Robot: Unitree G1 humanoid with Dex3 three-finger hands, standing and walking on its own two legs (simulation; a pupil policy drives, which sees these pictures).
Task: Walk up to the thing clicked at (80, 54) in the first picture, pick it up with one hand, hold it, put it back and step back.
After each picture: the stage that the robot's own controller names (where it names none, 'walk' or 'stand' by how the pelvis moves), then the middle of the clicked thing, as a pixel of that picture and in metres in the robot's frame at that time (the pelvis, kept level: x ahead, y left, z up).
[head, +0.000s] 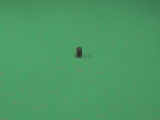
stand; (79, 52) +1.27 +0.03 -0.72
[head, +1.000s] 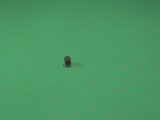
walk; (67, 61) +1.14 +0.24 -0.70
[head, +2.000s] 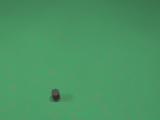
walk; (55, 95) +0.69 +0.25 -0.70
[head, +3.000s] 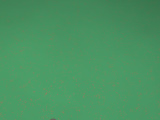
walk; out of the picture +0.40 +0.19 -0.70
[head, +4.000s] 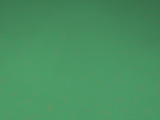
stand; out of the picture +0.32 +0.19 -0.72
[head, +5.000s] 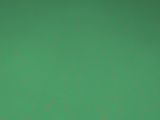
stand; out of the picture +0.31 +0.20 -0.72
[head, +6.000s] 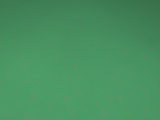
stand; out of the picture +0.34 +0.21 -0.73
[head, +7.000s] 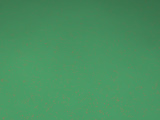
stand; out of the picture +0.33 +0.21 -0.73
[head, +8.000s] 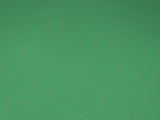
go down; out of the picture +0.34 +0.20 -0.72
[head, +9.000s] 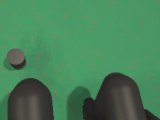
go down; (17, 59) +0.43 +0.22 -0.30
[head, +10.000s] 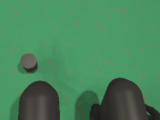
close in; (30, 64) +0.43 +0.20 -0.31
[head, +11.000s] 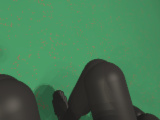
close in; out of the picture +0.42 +0.25 -0.23
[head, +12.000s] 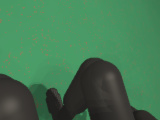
close; out of the picture +0.41 +0.26 -0.23
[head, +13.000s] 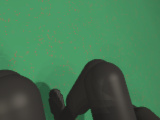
lift; out of the picture +0.36 +0.23 -0.23
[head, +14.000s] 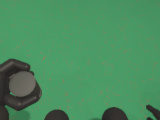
lift; (27, 89) +0.31 +0.18 +0.00
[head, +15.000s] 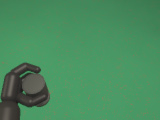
hold; (37, 91) +0.31 +0.16 +0.02
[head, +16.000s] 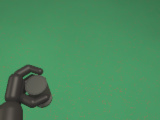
hold; (39, 92) +0.32 +0.16 +0.01
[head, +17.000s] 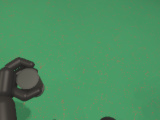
crouch; (32, 84) +0.35 +0.17 -0.05
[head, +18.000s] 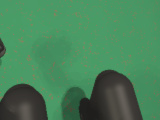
lower; out of the picture +0.46 +0.23 -0.11
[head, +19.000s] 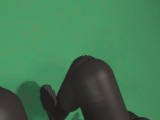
lower; out of the picture +0.43 +0.25 -0.24
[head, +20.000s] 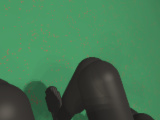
lower; out of the picture +0.42 +0.26 -0.23
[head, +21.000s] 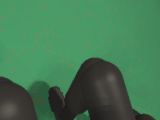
lower; out of the picture +0.41 +0.26 -0.22
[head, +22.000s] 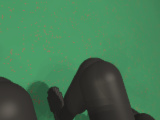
lower; out of the picture +0.41 +0.26 -0.23
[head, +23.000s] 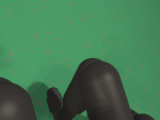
open; out of the picture +0.41 +0.23 -0.23
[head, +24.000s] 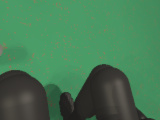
stand; out of the picture +0.41 +0.21 -0.24
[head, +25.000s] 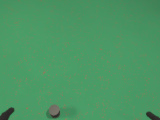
stand; (54, 111) +0.37 +0.15 -0.58
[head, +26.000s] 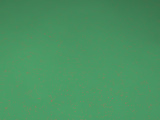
stand; out of the picture +0.35 +0.15 -0.67
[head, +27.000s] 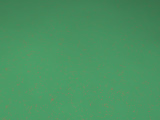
stand; out of the picture +0.34 +0.14 -0.67
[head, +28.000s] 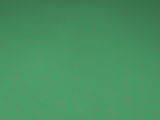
stand; out of the picture +0.38 +0.14 -0.72
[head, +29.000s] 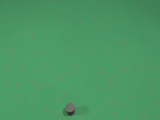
walk; (70, 109) +0.43 +0.10 -0.70
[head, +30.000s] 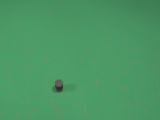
walk; (59, 86) +0.65 +0.14 -0.71
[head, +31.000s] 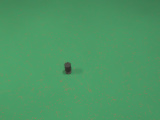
stand; (68, 68) +0.98 +0.20 -0.70
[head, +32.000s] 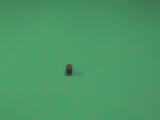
stand; (69, 70) +0.97 +0.14 -0.72
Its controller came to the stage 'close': yes
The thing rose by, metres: 0.73
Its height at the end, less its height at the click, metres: +0.00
